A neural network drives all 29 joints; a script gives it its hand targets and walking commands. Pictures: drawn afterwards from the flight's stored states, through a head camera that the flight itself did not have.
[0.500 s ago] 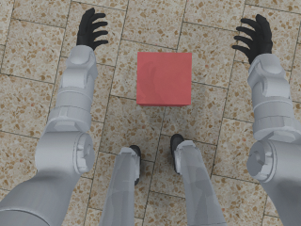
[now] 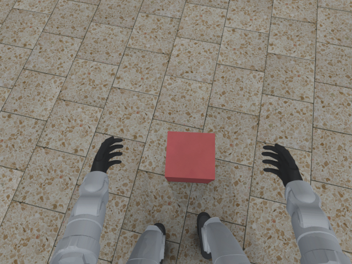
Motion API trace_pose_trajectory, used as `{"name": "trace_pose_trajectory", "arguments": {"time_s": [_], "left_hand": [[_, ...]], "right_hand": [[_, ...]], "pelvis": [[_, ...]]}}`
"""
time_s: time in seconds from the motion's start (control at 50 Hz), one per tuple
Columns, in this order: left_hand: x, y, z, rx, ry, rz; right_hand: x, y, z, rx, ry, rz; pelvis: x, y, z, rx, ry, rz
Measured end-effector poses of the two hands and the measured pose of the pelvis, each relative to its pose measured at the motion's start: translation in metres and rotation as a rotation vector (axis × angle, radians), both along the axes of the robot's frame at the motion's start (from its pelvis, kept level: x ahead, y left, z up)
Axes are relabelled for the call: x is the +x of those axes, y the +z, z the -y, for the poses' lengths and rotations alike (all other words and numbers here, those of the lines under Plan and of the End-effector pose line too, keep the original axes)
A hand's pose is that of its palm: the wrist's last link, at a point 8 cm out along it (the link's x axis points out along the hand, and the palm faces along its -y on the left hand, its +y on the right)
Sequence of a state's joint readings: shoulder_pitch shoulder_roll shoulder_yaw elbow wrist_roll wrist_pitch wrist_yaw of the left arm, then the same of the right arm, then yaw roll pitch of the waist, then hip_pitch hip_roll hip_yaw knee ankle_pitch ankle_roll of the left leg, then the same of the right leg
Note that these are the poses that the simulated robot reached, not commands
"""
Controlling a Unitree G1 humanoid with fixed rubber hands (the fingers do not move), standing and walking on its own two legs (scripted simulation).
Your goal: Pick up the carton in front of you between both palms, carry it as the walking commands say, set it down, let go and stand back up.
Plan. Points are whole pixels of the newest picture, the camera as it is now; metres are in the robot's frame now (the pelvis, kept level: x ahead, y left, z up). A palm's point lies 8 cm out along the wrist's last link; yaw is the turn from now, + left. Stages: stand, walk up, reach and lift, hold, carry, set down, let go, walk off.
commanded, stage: let go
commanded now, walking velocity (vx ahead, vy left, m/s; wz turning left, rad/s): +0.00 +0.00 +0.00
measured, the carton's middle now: (189, 159) +0.42 -0.04 -0.61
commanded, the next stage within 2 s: stand in 0.78 s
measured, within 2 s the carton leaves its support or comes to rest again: neither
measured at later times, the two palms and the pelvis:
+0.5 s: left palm (52, 229) +0.19 +0.26 -0.02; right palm (296, 226) +0.18 -0.21 -0.03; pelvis +0.02 +0.03 +0.04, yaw -1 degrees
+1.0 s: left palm (36, 244) +0.16 +0.29 -0.04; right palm (325, 230) +0.17 -0.27 -0.04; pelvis +0.03 +0.01 +0.03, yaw +0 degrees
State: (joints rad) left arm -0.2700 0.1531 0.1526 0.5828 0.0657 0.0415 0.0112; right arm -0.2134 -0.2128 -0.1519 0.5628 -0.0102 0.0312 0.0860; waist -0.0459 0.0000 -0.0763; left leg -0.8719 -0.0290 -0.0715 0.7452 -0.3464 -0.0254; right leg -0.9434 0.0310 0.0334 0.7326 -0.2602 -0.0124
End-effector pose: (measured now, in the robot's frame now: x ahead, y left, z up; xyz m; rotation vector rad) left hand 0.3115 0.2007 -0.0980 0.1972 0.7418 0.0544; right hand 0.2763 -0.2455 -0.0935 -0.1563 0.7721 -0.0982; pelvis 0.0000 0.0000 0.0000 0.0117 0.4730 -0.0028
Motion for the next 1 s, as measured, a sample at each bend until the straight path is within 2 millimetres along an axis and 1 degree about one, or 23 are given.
{"name": "trace_pose_trajectory", "arguments": {"time_s": [0.22,0.28,0.32,0.38,0.48,0.58,0.68,0.8,0.88,0.94,1.0], "left_hand": [[-0.078,0.046,-0.032,-0.011,0.010,-0.022],[-0.095,0.057,-0.041,-0.009,0.010,-0.024],[-0.105,0.062,-0.046,-0.007,0.008,-0.027],[-0.115,0.068,-0.052,-0.003,0.008,-0.032],[-0.124,0.074,-0.058,-0.002,0.011,-0.041],[-0.125,0.075,-0.055,-0.008,0.014,-0.047],[-0.123,0.074,-0.049,-0.014,0.013,-0.050],[-0.127,0.068,-0.047,0.018,0.022,-0.052],[-0.138,0.058,-0.066,0.109,0.046,-0.106],[-0.146,0.056,-0.082,0.155,0.070,-0.139],[-0.152,0.056,-0.094,0.184,0.088,-0.164]], "right_hand": [[-0.076,0.049,-0.021,0.003,-0.006,-0.015],[-0.091,0.058,-0.026,0.003,-0.002,-0.019],[-0.097,0.062,-0.029,0.004,0.002,-0.020],[-0.101,0.065,-0.033,0.006,0.008,-0.019],[-0.097,0.067,-0.037,0.008,0.022,-0.019],[-0.093,0.067,-0.038,0.005,0.029,-0.022],[-0.093,0.067,-0.034,0.004,0.024,-0.029],[-0.094,0.068,-0.020,-0.051,-0.006,-0.043],[-0.099,0.059,0.002,-0.125,-0.017,-0.054],[-0.104,0.053,0.016,-0.152,-0.021,-0.078],[-0.108,0.049,0.025,-0.169,-0.019,-0.105]], "pelvis": [[0.019,0.032,-0.012,-0.016,-0.005,0.252],[0.022,0.038,-0.017,-0.021,-0.007,0.324],[0.024,0.040,-0.020,-0.024,-0.009,0.368],[0.025,0.041,-0.023,-0.026,-0.010,0.427],[0.024,0.042,-0.027,-0.027,-0.009,0.500],[0.023,0.041,-0.026,-0.027,-0.005,0.541],[0.024,0.040,-0.022,-0.027,-0.004,0.556],[0.026,0.038,-0.016,-0.026,-0.009,0.542],[0.025,0.035,-0.013,-0.022,-0.003,0.503],[0.026,0.035,-0.011,-0.021,0.000,0.488],[0.028,0.035,-0.010,-0.019,0.003,0.481]]}}
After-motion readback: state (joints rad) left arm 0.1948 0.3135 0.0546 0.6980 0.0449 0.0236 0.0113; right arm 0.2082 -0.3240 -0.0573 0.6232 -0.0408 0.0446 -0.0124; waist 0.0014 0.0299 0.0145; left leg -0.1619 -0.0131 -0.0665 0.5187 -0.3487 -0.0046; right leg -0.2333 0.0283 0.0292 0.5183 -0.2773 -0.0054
